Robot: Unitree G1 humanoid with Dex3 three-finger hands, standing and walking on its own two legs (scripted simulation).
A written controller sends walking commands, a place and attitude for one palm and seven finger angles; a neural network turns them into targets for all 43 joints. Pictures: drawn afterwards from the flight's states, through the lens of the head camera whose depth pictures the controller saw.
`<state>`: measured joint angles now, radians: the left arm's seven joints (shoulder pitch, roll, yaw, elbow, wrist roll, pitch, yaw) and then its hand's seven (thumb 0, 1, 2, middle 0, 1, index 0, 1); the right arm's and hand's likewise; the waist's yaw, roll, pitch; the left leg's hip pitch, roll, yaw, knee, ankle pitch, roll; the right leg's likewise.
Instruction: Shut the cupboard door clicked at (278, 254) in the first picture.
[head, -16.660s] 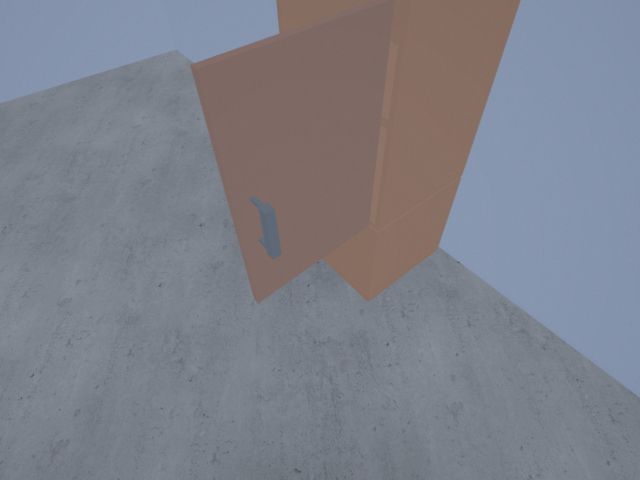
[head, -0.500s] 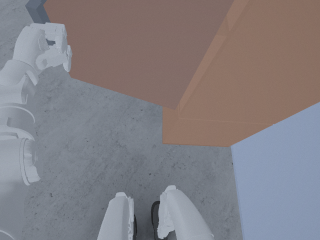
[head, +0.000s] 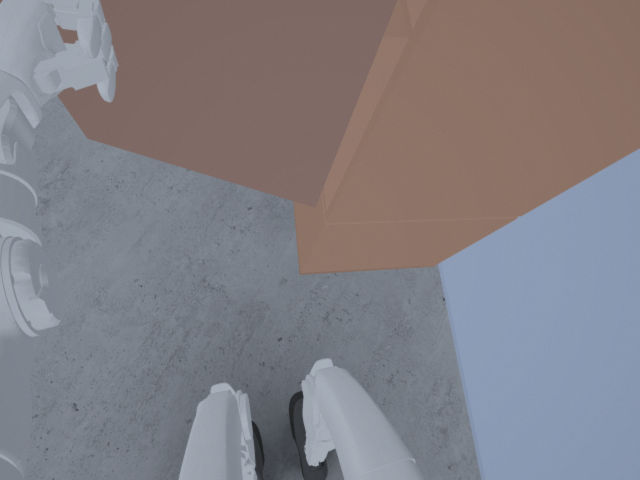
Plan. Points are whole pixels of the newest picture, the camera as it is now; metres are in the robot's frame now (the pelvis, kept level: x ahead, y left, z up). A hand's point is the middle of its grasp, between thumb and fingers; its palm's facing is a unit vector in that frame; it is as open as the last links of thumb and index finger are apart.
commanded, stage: push the door shut along its arc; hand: left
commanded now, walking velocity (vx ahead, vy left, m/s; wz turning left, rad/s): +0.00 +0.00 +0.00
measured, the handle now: (9, 19) +0.62 +0.24 +0.07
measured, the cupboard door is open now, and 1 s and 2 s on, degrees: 70 63 63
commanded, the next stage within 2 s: pull the fist back off the door in 0.28 s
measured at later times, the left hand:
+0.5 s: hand (115, 39) +0.59 +0.15 +0.07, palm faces -0.10 -0.99 +0.11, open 3.0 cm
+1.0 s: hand (123, 78) +0.55 +0.14 +0.06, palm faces +0.03 -1.00 -0.04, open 3.1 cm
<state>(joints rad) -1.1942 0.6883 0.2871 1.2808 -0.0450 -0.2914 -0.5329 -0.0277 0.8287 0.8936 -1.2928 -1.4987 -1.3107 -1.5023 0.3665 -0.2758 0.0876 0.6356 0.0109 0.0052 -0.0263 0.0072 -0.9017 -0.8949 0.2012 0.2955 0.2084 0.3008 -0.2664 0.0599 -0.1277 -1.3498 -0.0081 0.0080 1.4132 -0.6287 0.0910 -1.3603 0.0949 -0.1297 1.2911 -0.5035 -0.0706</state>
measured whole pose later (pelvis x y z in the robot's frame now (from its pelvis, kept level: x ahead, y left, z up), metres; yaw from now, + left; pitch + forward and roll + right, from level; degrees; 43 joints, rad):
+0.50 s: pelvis -0.01 +0.00 -0.01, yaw +1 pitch +34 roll -8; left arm -1.37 0.61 0.29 1.33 -0.07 -0.20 -0.26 0.01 0.80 0.90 -1.30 -1.50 -1.30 -1.50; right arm 0.35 -0.29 0.08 0.65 -0.04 -0.06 -0.01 0.01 -0.90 -0.90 0.20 0.30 0.21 0.30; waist -0.28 0.05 -0.13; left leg -1.44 -0.02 -0.04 1.46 -0.62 0.08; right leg -1.43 0.08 -0.18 1.31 -0.49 -0.08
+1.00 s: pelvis +0.01 -0.01 +0.02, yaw +1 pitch +30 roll -4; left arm -1.01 0.47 0.34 1.25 -0.03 -0.44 -0.08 0.01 0.90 0.90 -1.29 -1.50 -1.29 -1.50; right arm 0.46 -0.27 0.04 0.63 -0.03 0.04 0.09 0.01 -0.90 -0.90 0.20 0.30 0.21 0.30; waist -0.24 0.07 -0.15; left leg -1.23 -0.01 0.02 1.29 -0.59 0.08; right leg -1.25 0.10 -0.10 1.19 -0.47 -0.08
